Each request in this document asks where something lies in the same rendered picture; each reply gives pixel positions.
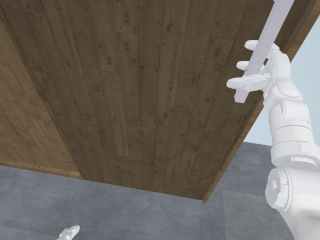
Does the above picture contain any wardrobe door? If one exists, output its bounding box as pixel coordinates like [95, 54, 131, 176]
[0, 0, 317, 200]
[0, 19, 79, 172]

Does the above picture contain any right robot upper arm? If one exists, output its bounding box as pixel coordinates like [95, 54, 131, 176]
[265, 165, 320, 240]

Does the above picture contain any robot right hand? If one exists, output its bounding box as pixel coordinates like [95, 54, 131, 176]
[226, 40, 291, 92]

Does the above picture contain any handle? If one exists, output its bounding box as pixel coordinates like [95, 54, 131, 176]
[234, 0, 294, 103]

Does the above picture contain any robot left hand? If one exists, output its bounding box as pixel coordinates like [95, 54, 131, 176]
[56, 225, 80, 240]

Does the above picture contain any right robot forearm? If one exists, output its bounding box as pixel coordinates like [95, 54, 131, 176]
[263, 77, 320, 171]

